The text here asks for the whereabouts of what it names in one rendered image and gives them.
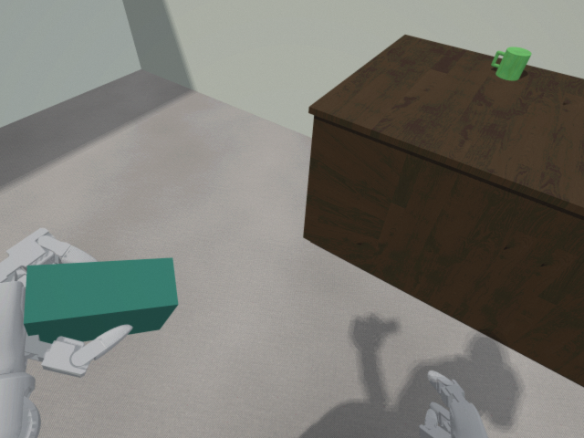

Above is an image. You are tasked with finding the robot left hand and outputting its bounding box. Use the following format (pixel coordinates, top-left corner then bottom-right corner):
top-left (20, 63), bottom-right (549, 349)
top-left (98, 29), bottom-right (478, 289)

top-left (0, 228), bottom-right (133, 378)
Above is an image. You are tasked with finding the table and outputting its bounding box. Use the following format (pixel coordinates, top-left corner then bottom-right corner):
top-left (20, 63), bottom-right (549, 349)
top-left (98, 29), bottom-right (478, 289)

top-left (303, 35), bottom-right (584, 387)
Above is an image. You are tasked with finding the robot right hand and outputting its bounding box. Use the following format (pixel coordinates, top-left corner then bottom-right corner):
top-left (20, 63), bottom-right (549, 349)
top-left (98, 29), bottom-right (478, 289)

top-left (420, 370), bottom-right (488, 438)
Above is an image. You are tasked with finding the robot left forearm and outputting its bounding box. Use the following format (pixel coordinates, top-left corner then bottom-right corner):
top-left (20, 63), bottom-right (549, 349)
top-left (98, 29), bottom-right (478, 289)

top-left (0, 372), bottom-right (41, 438)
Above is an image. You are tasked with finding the sponge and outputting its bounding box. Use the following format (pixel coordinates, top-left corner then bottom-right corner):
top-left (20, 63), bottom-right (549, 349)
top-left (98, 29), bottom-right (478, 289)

top-left (24, 257), bottom-right (178, 344)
